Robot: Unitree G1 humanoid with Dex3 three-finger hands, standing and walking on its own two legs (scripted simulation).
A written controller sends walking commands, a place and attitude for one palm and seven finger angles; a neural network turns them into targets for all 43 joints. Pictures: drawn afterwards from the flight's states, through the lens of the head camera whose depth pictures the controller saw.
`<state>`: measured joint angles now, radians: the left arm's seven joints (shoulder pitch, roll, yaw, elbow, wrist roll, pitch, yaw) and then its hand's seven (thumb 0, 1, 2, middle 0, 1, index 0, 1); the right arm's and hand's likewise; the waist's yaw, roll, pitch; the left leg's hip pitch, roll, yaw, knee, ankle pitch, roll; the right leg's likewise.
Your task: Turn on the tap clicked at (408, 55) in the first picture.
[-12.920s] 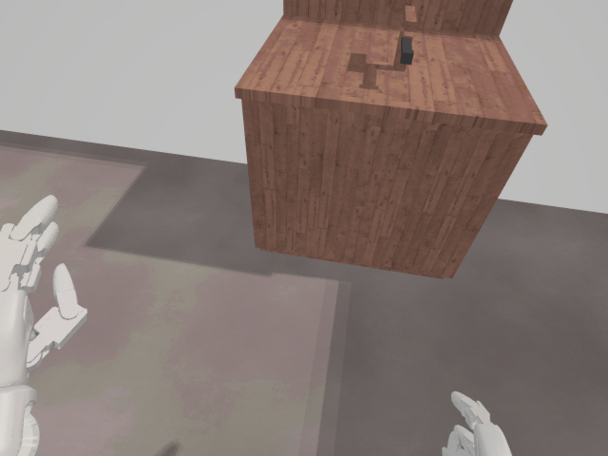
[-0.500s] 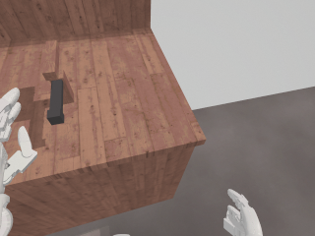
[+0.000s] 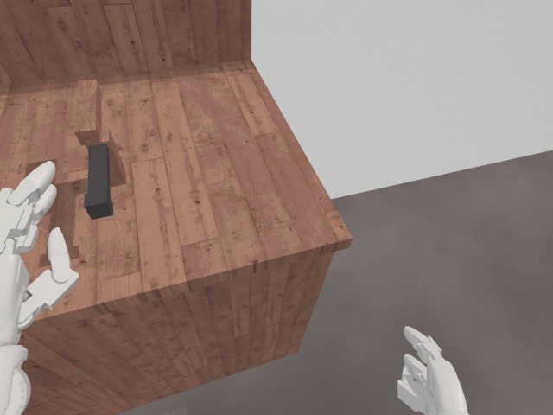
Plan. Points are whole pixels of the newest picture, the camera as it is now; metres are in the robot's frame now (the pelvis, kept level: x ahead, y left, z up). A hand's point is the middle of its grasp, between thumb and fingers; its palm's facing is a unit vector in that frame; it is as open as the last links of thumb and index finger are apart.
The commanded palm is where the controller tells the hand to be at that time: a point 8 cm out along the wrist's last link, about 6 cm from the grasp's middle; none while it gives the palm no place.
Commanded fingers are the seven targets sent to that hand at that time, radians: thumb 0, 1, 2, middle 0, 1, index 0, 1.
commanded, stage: come to a stop and stand still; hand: left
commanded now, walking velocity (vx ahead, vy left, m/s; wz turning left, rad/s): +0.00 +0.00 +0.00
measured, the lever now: (99, 204) +0.35 +0.28 +0.10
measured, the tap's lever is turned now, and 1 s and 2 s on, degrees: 0 0 0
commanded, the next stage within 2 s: look again from close up in 0.16 s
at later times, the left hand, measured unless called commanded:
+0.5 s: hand (47, 274) +0.22 +0.25 +0.16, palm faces +0.41 -0.84 -0.36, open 7.4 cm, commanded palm +0.15 +0.28 +0.18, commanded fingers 0.00 0.90 0.90 -0.20 -0.30 -0.20 -0.30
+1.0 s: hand (91, 296) +0.20 +0.21 +0.14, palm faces +0.41 -0.84 -0.36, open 7.4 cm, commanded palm +0.16 +0.26 +0.18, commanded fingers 0.00 0.90 0.90 -0.20 -0.30 -0.20 -0.30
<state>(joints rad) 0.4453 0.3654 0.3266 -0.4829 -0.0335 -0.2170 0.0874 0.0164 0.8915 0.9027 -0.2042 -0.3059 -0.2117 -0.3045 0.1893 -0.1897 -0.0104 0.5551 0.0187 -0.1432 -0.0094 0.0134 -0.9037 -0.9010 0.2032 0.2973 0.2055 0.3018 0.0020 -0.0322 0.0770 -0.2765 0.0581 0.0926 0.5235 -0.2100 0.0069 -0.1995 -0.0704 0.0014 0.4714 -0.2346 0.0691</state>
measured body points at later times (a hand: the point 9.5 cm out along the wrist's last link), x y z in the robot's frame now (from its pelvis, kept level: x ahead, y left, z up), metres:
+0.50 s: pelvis +0.00 +0.00 +0.00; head +0.02 +0.02 +0.45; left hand +0.19 +0.30 +0.18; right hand +0.18 -0.21 -0.07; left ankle +0.05 +0.11 -0.74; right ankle +0.01 -0.17 -0.74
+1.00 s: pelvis +0.01 -0.04 -0.01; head +0.01 -0.04 +0.44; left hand +0.18 +0.26 +0.16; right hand +0.23 -0.23 -0.07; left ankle +0.05 +0.11 -0.74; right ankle +0.01 -0.17 -0.74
